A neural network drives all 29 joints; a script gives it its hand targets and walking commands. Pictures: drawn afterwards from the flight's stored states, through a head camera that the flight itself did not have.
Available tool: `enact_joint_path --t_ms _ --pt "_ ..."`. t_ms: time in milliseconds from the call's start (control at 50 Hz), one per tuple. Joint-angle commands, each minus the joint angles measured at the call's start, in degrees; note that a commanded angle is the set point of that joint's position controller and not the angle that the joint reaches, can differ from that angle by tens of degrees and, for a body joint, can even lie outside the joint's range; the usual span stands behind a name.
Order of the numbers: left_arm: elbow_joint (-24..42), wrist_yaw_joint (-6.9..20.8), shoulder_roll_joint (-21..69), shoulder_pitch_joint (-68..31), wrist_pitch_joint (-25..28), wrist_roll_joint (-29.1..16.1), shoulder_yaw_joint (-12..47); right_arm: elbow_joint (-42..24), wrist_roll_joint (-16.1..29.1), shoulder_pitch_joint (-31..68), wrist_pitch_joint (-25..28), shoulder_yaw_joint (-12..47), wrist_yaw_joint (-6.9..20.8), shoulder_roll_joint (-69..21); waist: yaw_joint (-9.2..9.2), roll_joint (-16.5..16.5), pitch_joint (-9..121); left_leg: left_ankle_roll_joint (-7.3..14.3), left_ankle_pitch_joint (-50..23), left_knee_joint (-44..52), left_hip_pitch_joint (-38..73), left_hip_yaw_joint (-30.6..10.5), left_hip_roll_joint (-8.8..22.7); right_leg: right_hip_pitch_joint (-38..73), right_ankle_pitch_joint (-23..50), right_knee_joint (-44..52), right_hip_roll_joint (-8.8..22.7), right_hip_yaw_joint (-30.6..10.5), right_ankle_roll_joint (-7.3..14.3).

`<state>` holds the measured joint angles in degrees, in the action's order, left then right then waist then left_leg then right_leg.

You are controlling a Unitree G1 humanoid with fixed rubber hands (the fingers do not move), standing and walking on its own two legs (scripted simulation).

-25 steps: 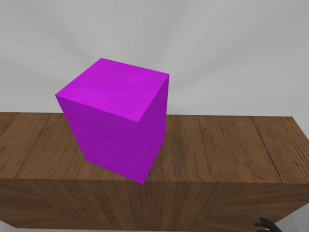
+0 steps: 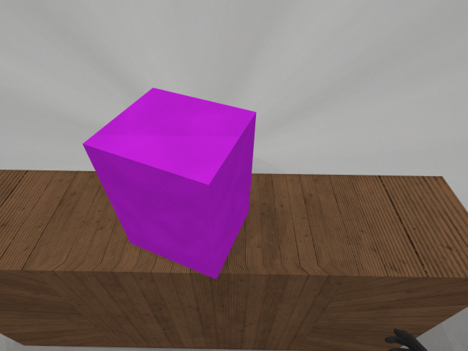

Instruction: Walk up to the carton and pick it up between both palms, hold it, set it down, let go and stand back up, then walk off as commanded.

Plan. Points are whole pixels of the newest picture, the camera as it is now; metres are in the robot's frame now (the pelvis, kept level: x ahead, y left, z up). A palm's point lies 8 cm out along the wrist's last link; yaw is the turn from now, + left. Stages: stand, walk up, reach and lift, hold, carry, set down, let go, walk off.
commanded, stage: walk up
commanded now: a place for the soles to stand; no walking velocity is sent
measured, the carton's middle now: (185, 185) +0.45 +0.09 +0.04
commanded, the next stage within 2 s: none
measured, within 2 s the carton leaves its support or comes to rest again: neither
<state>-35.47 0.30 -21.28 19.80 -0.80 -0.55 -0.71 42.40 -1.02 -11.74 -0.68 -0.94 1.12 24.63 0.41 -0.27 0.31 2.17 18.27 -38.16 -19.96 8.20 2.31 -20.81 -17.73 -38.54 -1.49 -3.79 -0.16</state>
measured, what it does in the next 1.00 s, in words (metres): stands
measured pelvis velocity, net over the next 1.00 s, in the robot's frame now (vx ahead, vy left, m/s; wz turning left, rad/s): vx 0.00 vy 0.00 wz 0.00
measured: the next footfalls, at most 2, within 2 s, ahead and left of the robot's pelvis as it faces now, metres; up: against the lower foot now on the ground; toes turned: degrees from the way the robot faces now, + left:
none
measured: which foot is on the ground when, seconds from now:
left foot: down 0.00-1.00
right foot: down 0.00-1.00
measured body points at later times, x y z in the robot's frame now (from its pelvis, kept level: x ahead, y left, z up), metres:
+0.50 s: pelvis +0.00 +0.00 +0.00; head +0.00 +0.00 +0.45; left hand +0.10 +0.30 -0.09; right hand +0.13 -0.32 -0.09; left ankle +0.02 +0.10 -0.72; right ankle +0.03 -0.12 -0.72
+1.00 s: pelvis +0.00 +0.00 +0.00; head +0.00 +0.00 +0.45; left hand +0.10 +0.29 -0.09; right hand +0.13 -0.32 -0.09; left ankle +0.02 +0.10 -0.72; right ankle +0.03 -0.12 -0.72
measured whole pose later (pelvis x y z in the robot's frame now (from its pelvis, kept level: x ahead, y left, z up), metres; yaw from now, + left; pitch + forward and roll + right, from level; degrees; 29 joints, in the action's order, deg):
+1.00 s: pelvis +0.00 +0.00 +0.00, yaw +0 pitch +0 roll +0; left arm -35.5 0.4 -21.2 19.8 -0.8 -0.6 -0.7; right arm 42.4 -1.0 -12.0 -0.5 -1.0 1.1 24.6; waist 0.4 -0.3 0.4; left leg 2.2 18.2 -38.2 -19.9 8.2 2.4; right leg -20.7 -17.6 -38.5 -1.6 -3.8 -0.2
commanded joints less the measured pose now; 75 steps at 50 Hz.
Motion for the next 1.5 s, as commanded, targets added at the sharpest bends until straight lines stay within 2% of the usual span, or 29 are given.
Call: enact_joint_path --t_ms 0,40,80,100,220,280,300,380,440,460,500,540,680,700,780,820,860,900,960,1060,1080,1180,1200,1260,1300,1320,1420,1460,1480 --pt "1.9 0.3 -12.4 -4.0 2.1 0.5 -3.6 -5.6 0.7 2.3 3.1 -3.7 -0.7 11.9 0.95 -1.0 0.8 3.4 7.6 13.4 10.1 -9.9 10.1 -3.2 6.7 9.0 4.5 -8.1 2.9" --pt "1.1 -0.2 -12.9 -3.1 2.0 0.3 -3.2 -5.1 0.8 2.7 3.0 -3.7 -0.4 11.4 0.64 1.7 1.2 2.9 2.5 12.6 10.7 -9.5 10.8 -1.9 9.2 8.5 3.9 -7.3 2.2" --pt "1.6 -0.2 -12.2 -2.9 1.8 0.4 -3.0 -6.0 0.8 2.4 3.1 -3.7 -0.6 12.0 0.41 -0.2 4.3 2.8 1.6 10.0 11.7 -7.5 9.9 0.7 13.2 9.2 5.3 -8.3 2.9" --pt "1.7 -0.2 -13.4 -4.5 1.8 0.6 -3.4 -5.1 1.3 1.6 2.9 -3.9 -0.7 11.4 1.14 4.6 2.5 2.7 2.6 8.8 10.7 -8.2 9.6 -0.5 11.6 10.0 5.4 -9.5 3.4" --pt "1.3 -0.3 -12.8 -3.1 1.7 0.2 -3.3 -5.4 0.9 3.4 2.6 -3.9 -0.4 12.1 0.03 -0.7 0.7 2.6 2.2 11.3 10.5 -7.6 9.1 -2.1 9.8 9.0 4.2 -7.9 2.8" --pt "2.4 -0.4 -12.7 -3.9 1.3 0.3 -3.1 -5.4 0.7 1.0 2.6 -4.0 -0.6 12.2 0.87 1.7 1.1 4.6 2.6 12.3 11.9 -10.0 12.1 -4.7 9.0 6.7 3.9 -7.0 2.0" --pt "2.0 -0.5 -13.9 -3.8 1.5 0.4 -3.8 -4.8 0.8 0.8 2.6 -4.2 -0.8 12.1 1.95 -1.0 1.8 5.1 0.0 11.0 11.2 -10.1 12.6 -2.4 8.4 6.1 4.2 -7.3 2.6" --pt "1.4 -0.2 -14.0 -4.9 1.8 0.2 -3.5 -4.7 1.2 1.8 2.6 -3.9 -0.5 11.8 1.4 5.0 1.8 1.9 1.9 9.7 11.0 -8.9 7.6 -2.6 7.1 11.3 5.3 -12.1 3.8" --pt "1.9 -0.3 -13.0 -3.9 1.9 0.2 -3.4 -5.8 1.0 2.9 2.9 -3.6 -0.4 9.8 0.1 0.1 2.0 2.2 0.4 8.5 11.1 -7.7 6.9 -3.1 9.2 11.4 6.0 -12.7 4.1" --pt "2.5 -0.3 -13.7 -4.4 1.9 -0.2 -3.1 -5.0 1.2 2.0 2.9 -3.3 -0.4 10.8 1.07 3.1 0.9 2.6 -0.9 9.3 12.0 -8.6 7.3 -4.2 9.5 10.6 5.5 -12.2 4.2" --pt "2.0 -0.2 -13.1 -4.2 1.6 -0.2 -3.4 -4.8 1.2 1.2 3.0 -3.9 -0.6 12.4 0.81 -1.0 2.4 4.2 3.6 12.4 11.1 -10.2 12.4 -2.7 5.1 6.5 3.6 -7.4 2.7" --pt "2.1 -0.5 -13.5 -4.5 1.4 0.3 -3.9 -5.0 0.8 1.7 2.8 -4.7 -0.6 13.3 0.66 0.9 3.2 4.9 1.3 12.4 10.5 -10.5 13.3 -0.2 8.2 5.4 3.4 -6.3 2.4" --pt "2.0 -0.5 -13.5 -4.2 1.8 0.0 -3.1 -5.2 1.4 2.0 2.3 -3.6 -0.5 10.9 0.7 2.3 2.9 1.8 -0.2 6.9 10.4 -7.2 6.5 -1.5 10.5 11.7 6.7 -12.9 4.4" --pt "2.2 -0.2 -12.7 -4.9 1.7 0.1 -3.0 -4.8 1.4 2.3 2.4 -3.6 -0.4 10.2 0.74 4.8 1.5 2.0 0.5 8.2 12.2 -8.4 6.9 -4.6 9.1 11.9 5.9 -12.8 4.2" --pt "1.4 -0.1 -11.4 -3.7 1.1 0.1 -3.1 -5.4 0.6 2.0 2.6 -4.6 -0.8 12.0 0.43 -2.2 1.2 4.5 7.9 15.3 10.7 -12.6 13.4 -3.0 3.0 7.5 3.6 -6.2 2.0" --pt "0.9 -0.1 -13.1 -3.2 1.1 0.4 -3.3 -4.4 0.5 2.5 2.6 -4.5 -0.5 11.9 0.36 1.5 0.0 4.2 1.5 13.3 10.8 -10.2 12.6 -2.7 4.0 8.0 3.3 -6.0 1.9" --pt "1.1 -0.1 -12.8 -3.5 1.7 0.3 -3.4 -5.4 0.5 2.2 3.1 -3.9 -0.5 11.2 0.28 0.1 4.0 4.7 -4.0 12.3 12.5 -10.2 12.9 -0.8 9.6 5.6 3.8 -6.4 1.9" --pt "1.5 -0.5 -12.8 -2.5 1.6 0.5 -3.4 -5.3 0.8 2.8 2.7 -4.4 -0.3 11.6 0.28 -0.9 3.8 4.6 0.7 11.2 11.1 -7.4 11.1 0.0 7.7 7.7 4.0 -7.3 2.7" --pt "1.6 -0.1 -15.2 -5.4 1.5 0.4 -3.6 -5.7 1.7 2.8 2.4 -4.1 -0.5 12.3 1.36 4.9 1.5 1.6 7.7 9.0 11.5 -7.0 6.8 -5.1 5.1 13.2 5.7 -12.2 4.5" --pt "2.0 0.1 -13.0 -4.3 1.8 0.3 -2.7 -4.8 1.2 1.3 2.8 -4.4 -0.6 12.0 1.14 2.1 3.9 3.0 -0.9 10.1 16.0 -9.0 8.9 -5.6 10.0 8.7 4.2 -9.8 3.5" --pt "1.6 -0.1 -12.9 -3.7 1.6 0.1 -2.9 -5.3 1.2 1.1 2.8 -4.2 -0.9 12.7 1.6 -1.6 4.2 4.7 4.0 12.6 12.9 -11.0 12.5 -3.1 8.5 6.8 4.1 -6.3 2.4" --pt "1.7 0.1 -12.8 -4.0 1.8 0.2 -3.4 -5.4 0.8 1.3 2.5 -4.3 -0.5 11.8 1.22 0.1 2.9 3.5 3.7 11.0 11.7 -8.3 10.1 -1.8 8.3 8.7 4.7 -7.9 3.3" --pt "1.4 0.0 -14.4 -4.4 1.6 0.0 -3.1 -5.6 1.3 2.6 2.5 -4.0 -0.6 12.4 1.44 3.2 2.4 2.6 5.3 10.4 11.7 -7.7 9.5 -2.2 9.9 9.6 4.8 -7.7 3.4" --pt "1.2 -0.2 -12.7 -3.7 1.8 0.0 -3.4 -6.2 0.5 1.6 2.8 -3.7 -0.6 12.3 1.03 -1.4 4.0 4.2 0.1 12.6 12.4 -10.3 12.2 -2.0 9.3 5.5 3.3 -7.1 2.0" --pt "2.4 -0.1 -12.2 -3.7 1.2 0.1 -3.2 -5.7 0.8 1.2 2.7 -4.0 -0.7 12.6 0.53 1.6 0.6 5.1 3.3 13.7 10.7 -10.9 13.9 -4.0 2.8 5.8 3.3 -5.2 2.3" --pt "1.6 0.1 -11.4 -3.7 1.2 0.5 -3.2 -5.9 0.2 2.8 2.6 -4.0 -0.7 11.9 -0.14 -2.2 0.4 4.2 4.6 13.7 8.6 -9.4 13.6 -2.0 3.8 8.2 4.1 -6.2 2.1" --pt "1.5 0.0 -13.1 -3.2 2.1 0.3 -3.4 -5.9 0.9 2.0 2.8 -3.8 -0.5 11.9 0.4 0.4 1.1 3.3 2.4 11.1 10.2 -8.3 11.3 -2.6 10.3 7.6 4.4 -8.5 2.8" --pt "1.6 -0.4 -14.4 -3.9 1.8 0.7 -3.9 -6.2 1.4 3.2 2.4 -4.4 -0.5 11.7 1.05 4.7 0.7 2.6 3.5 9.6 10.2 -8.2 9.0 -4.3 7.7 10.1 5.2 -10.7 4.4" --pt "1.6 0.0 -14.5 -4.0 1.5 0.4 -3.8 -5.4 1.3 1.5 2.5 -4.1 -0.6 12.6 1.54 3.1 1.2 2.0 7.2 9.4 9.9 -8.3 9.4 -3.7 4.5 10.6 4.7 -9.9 3.6"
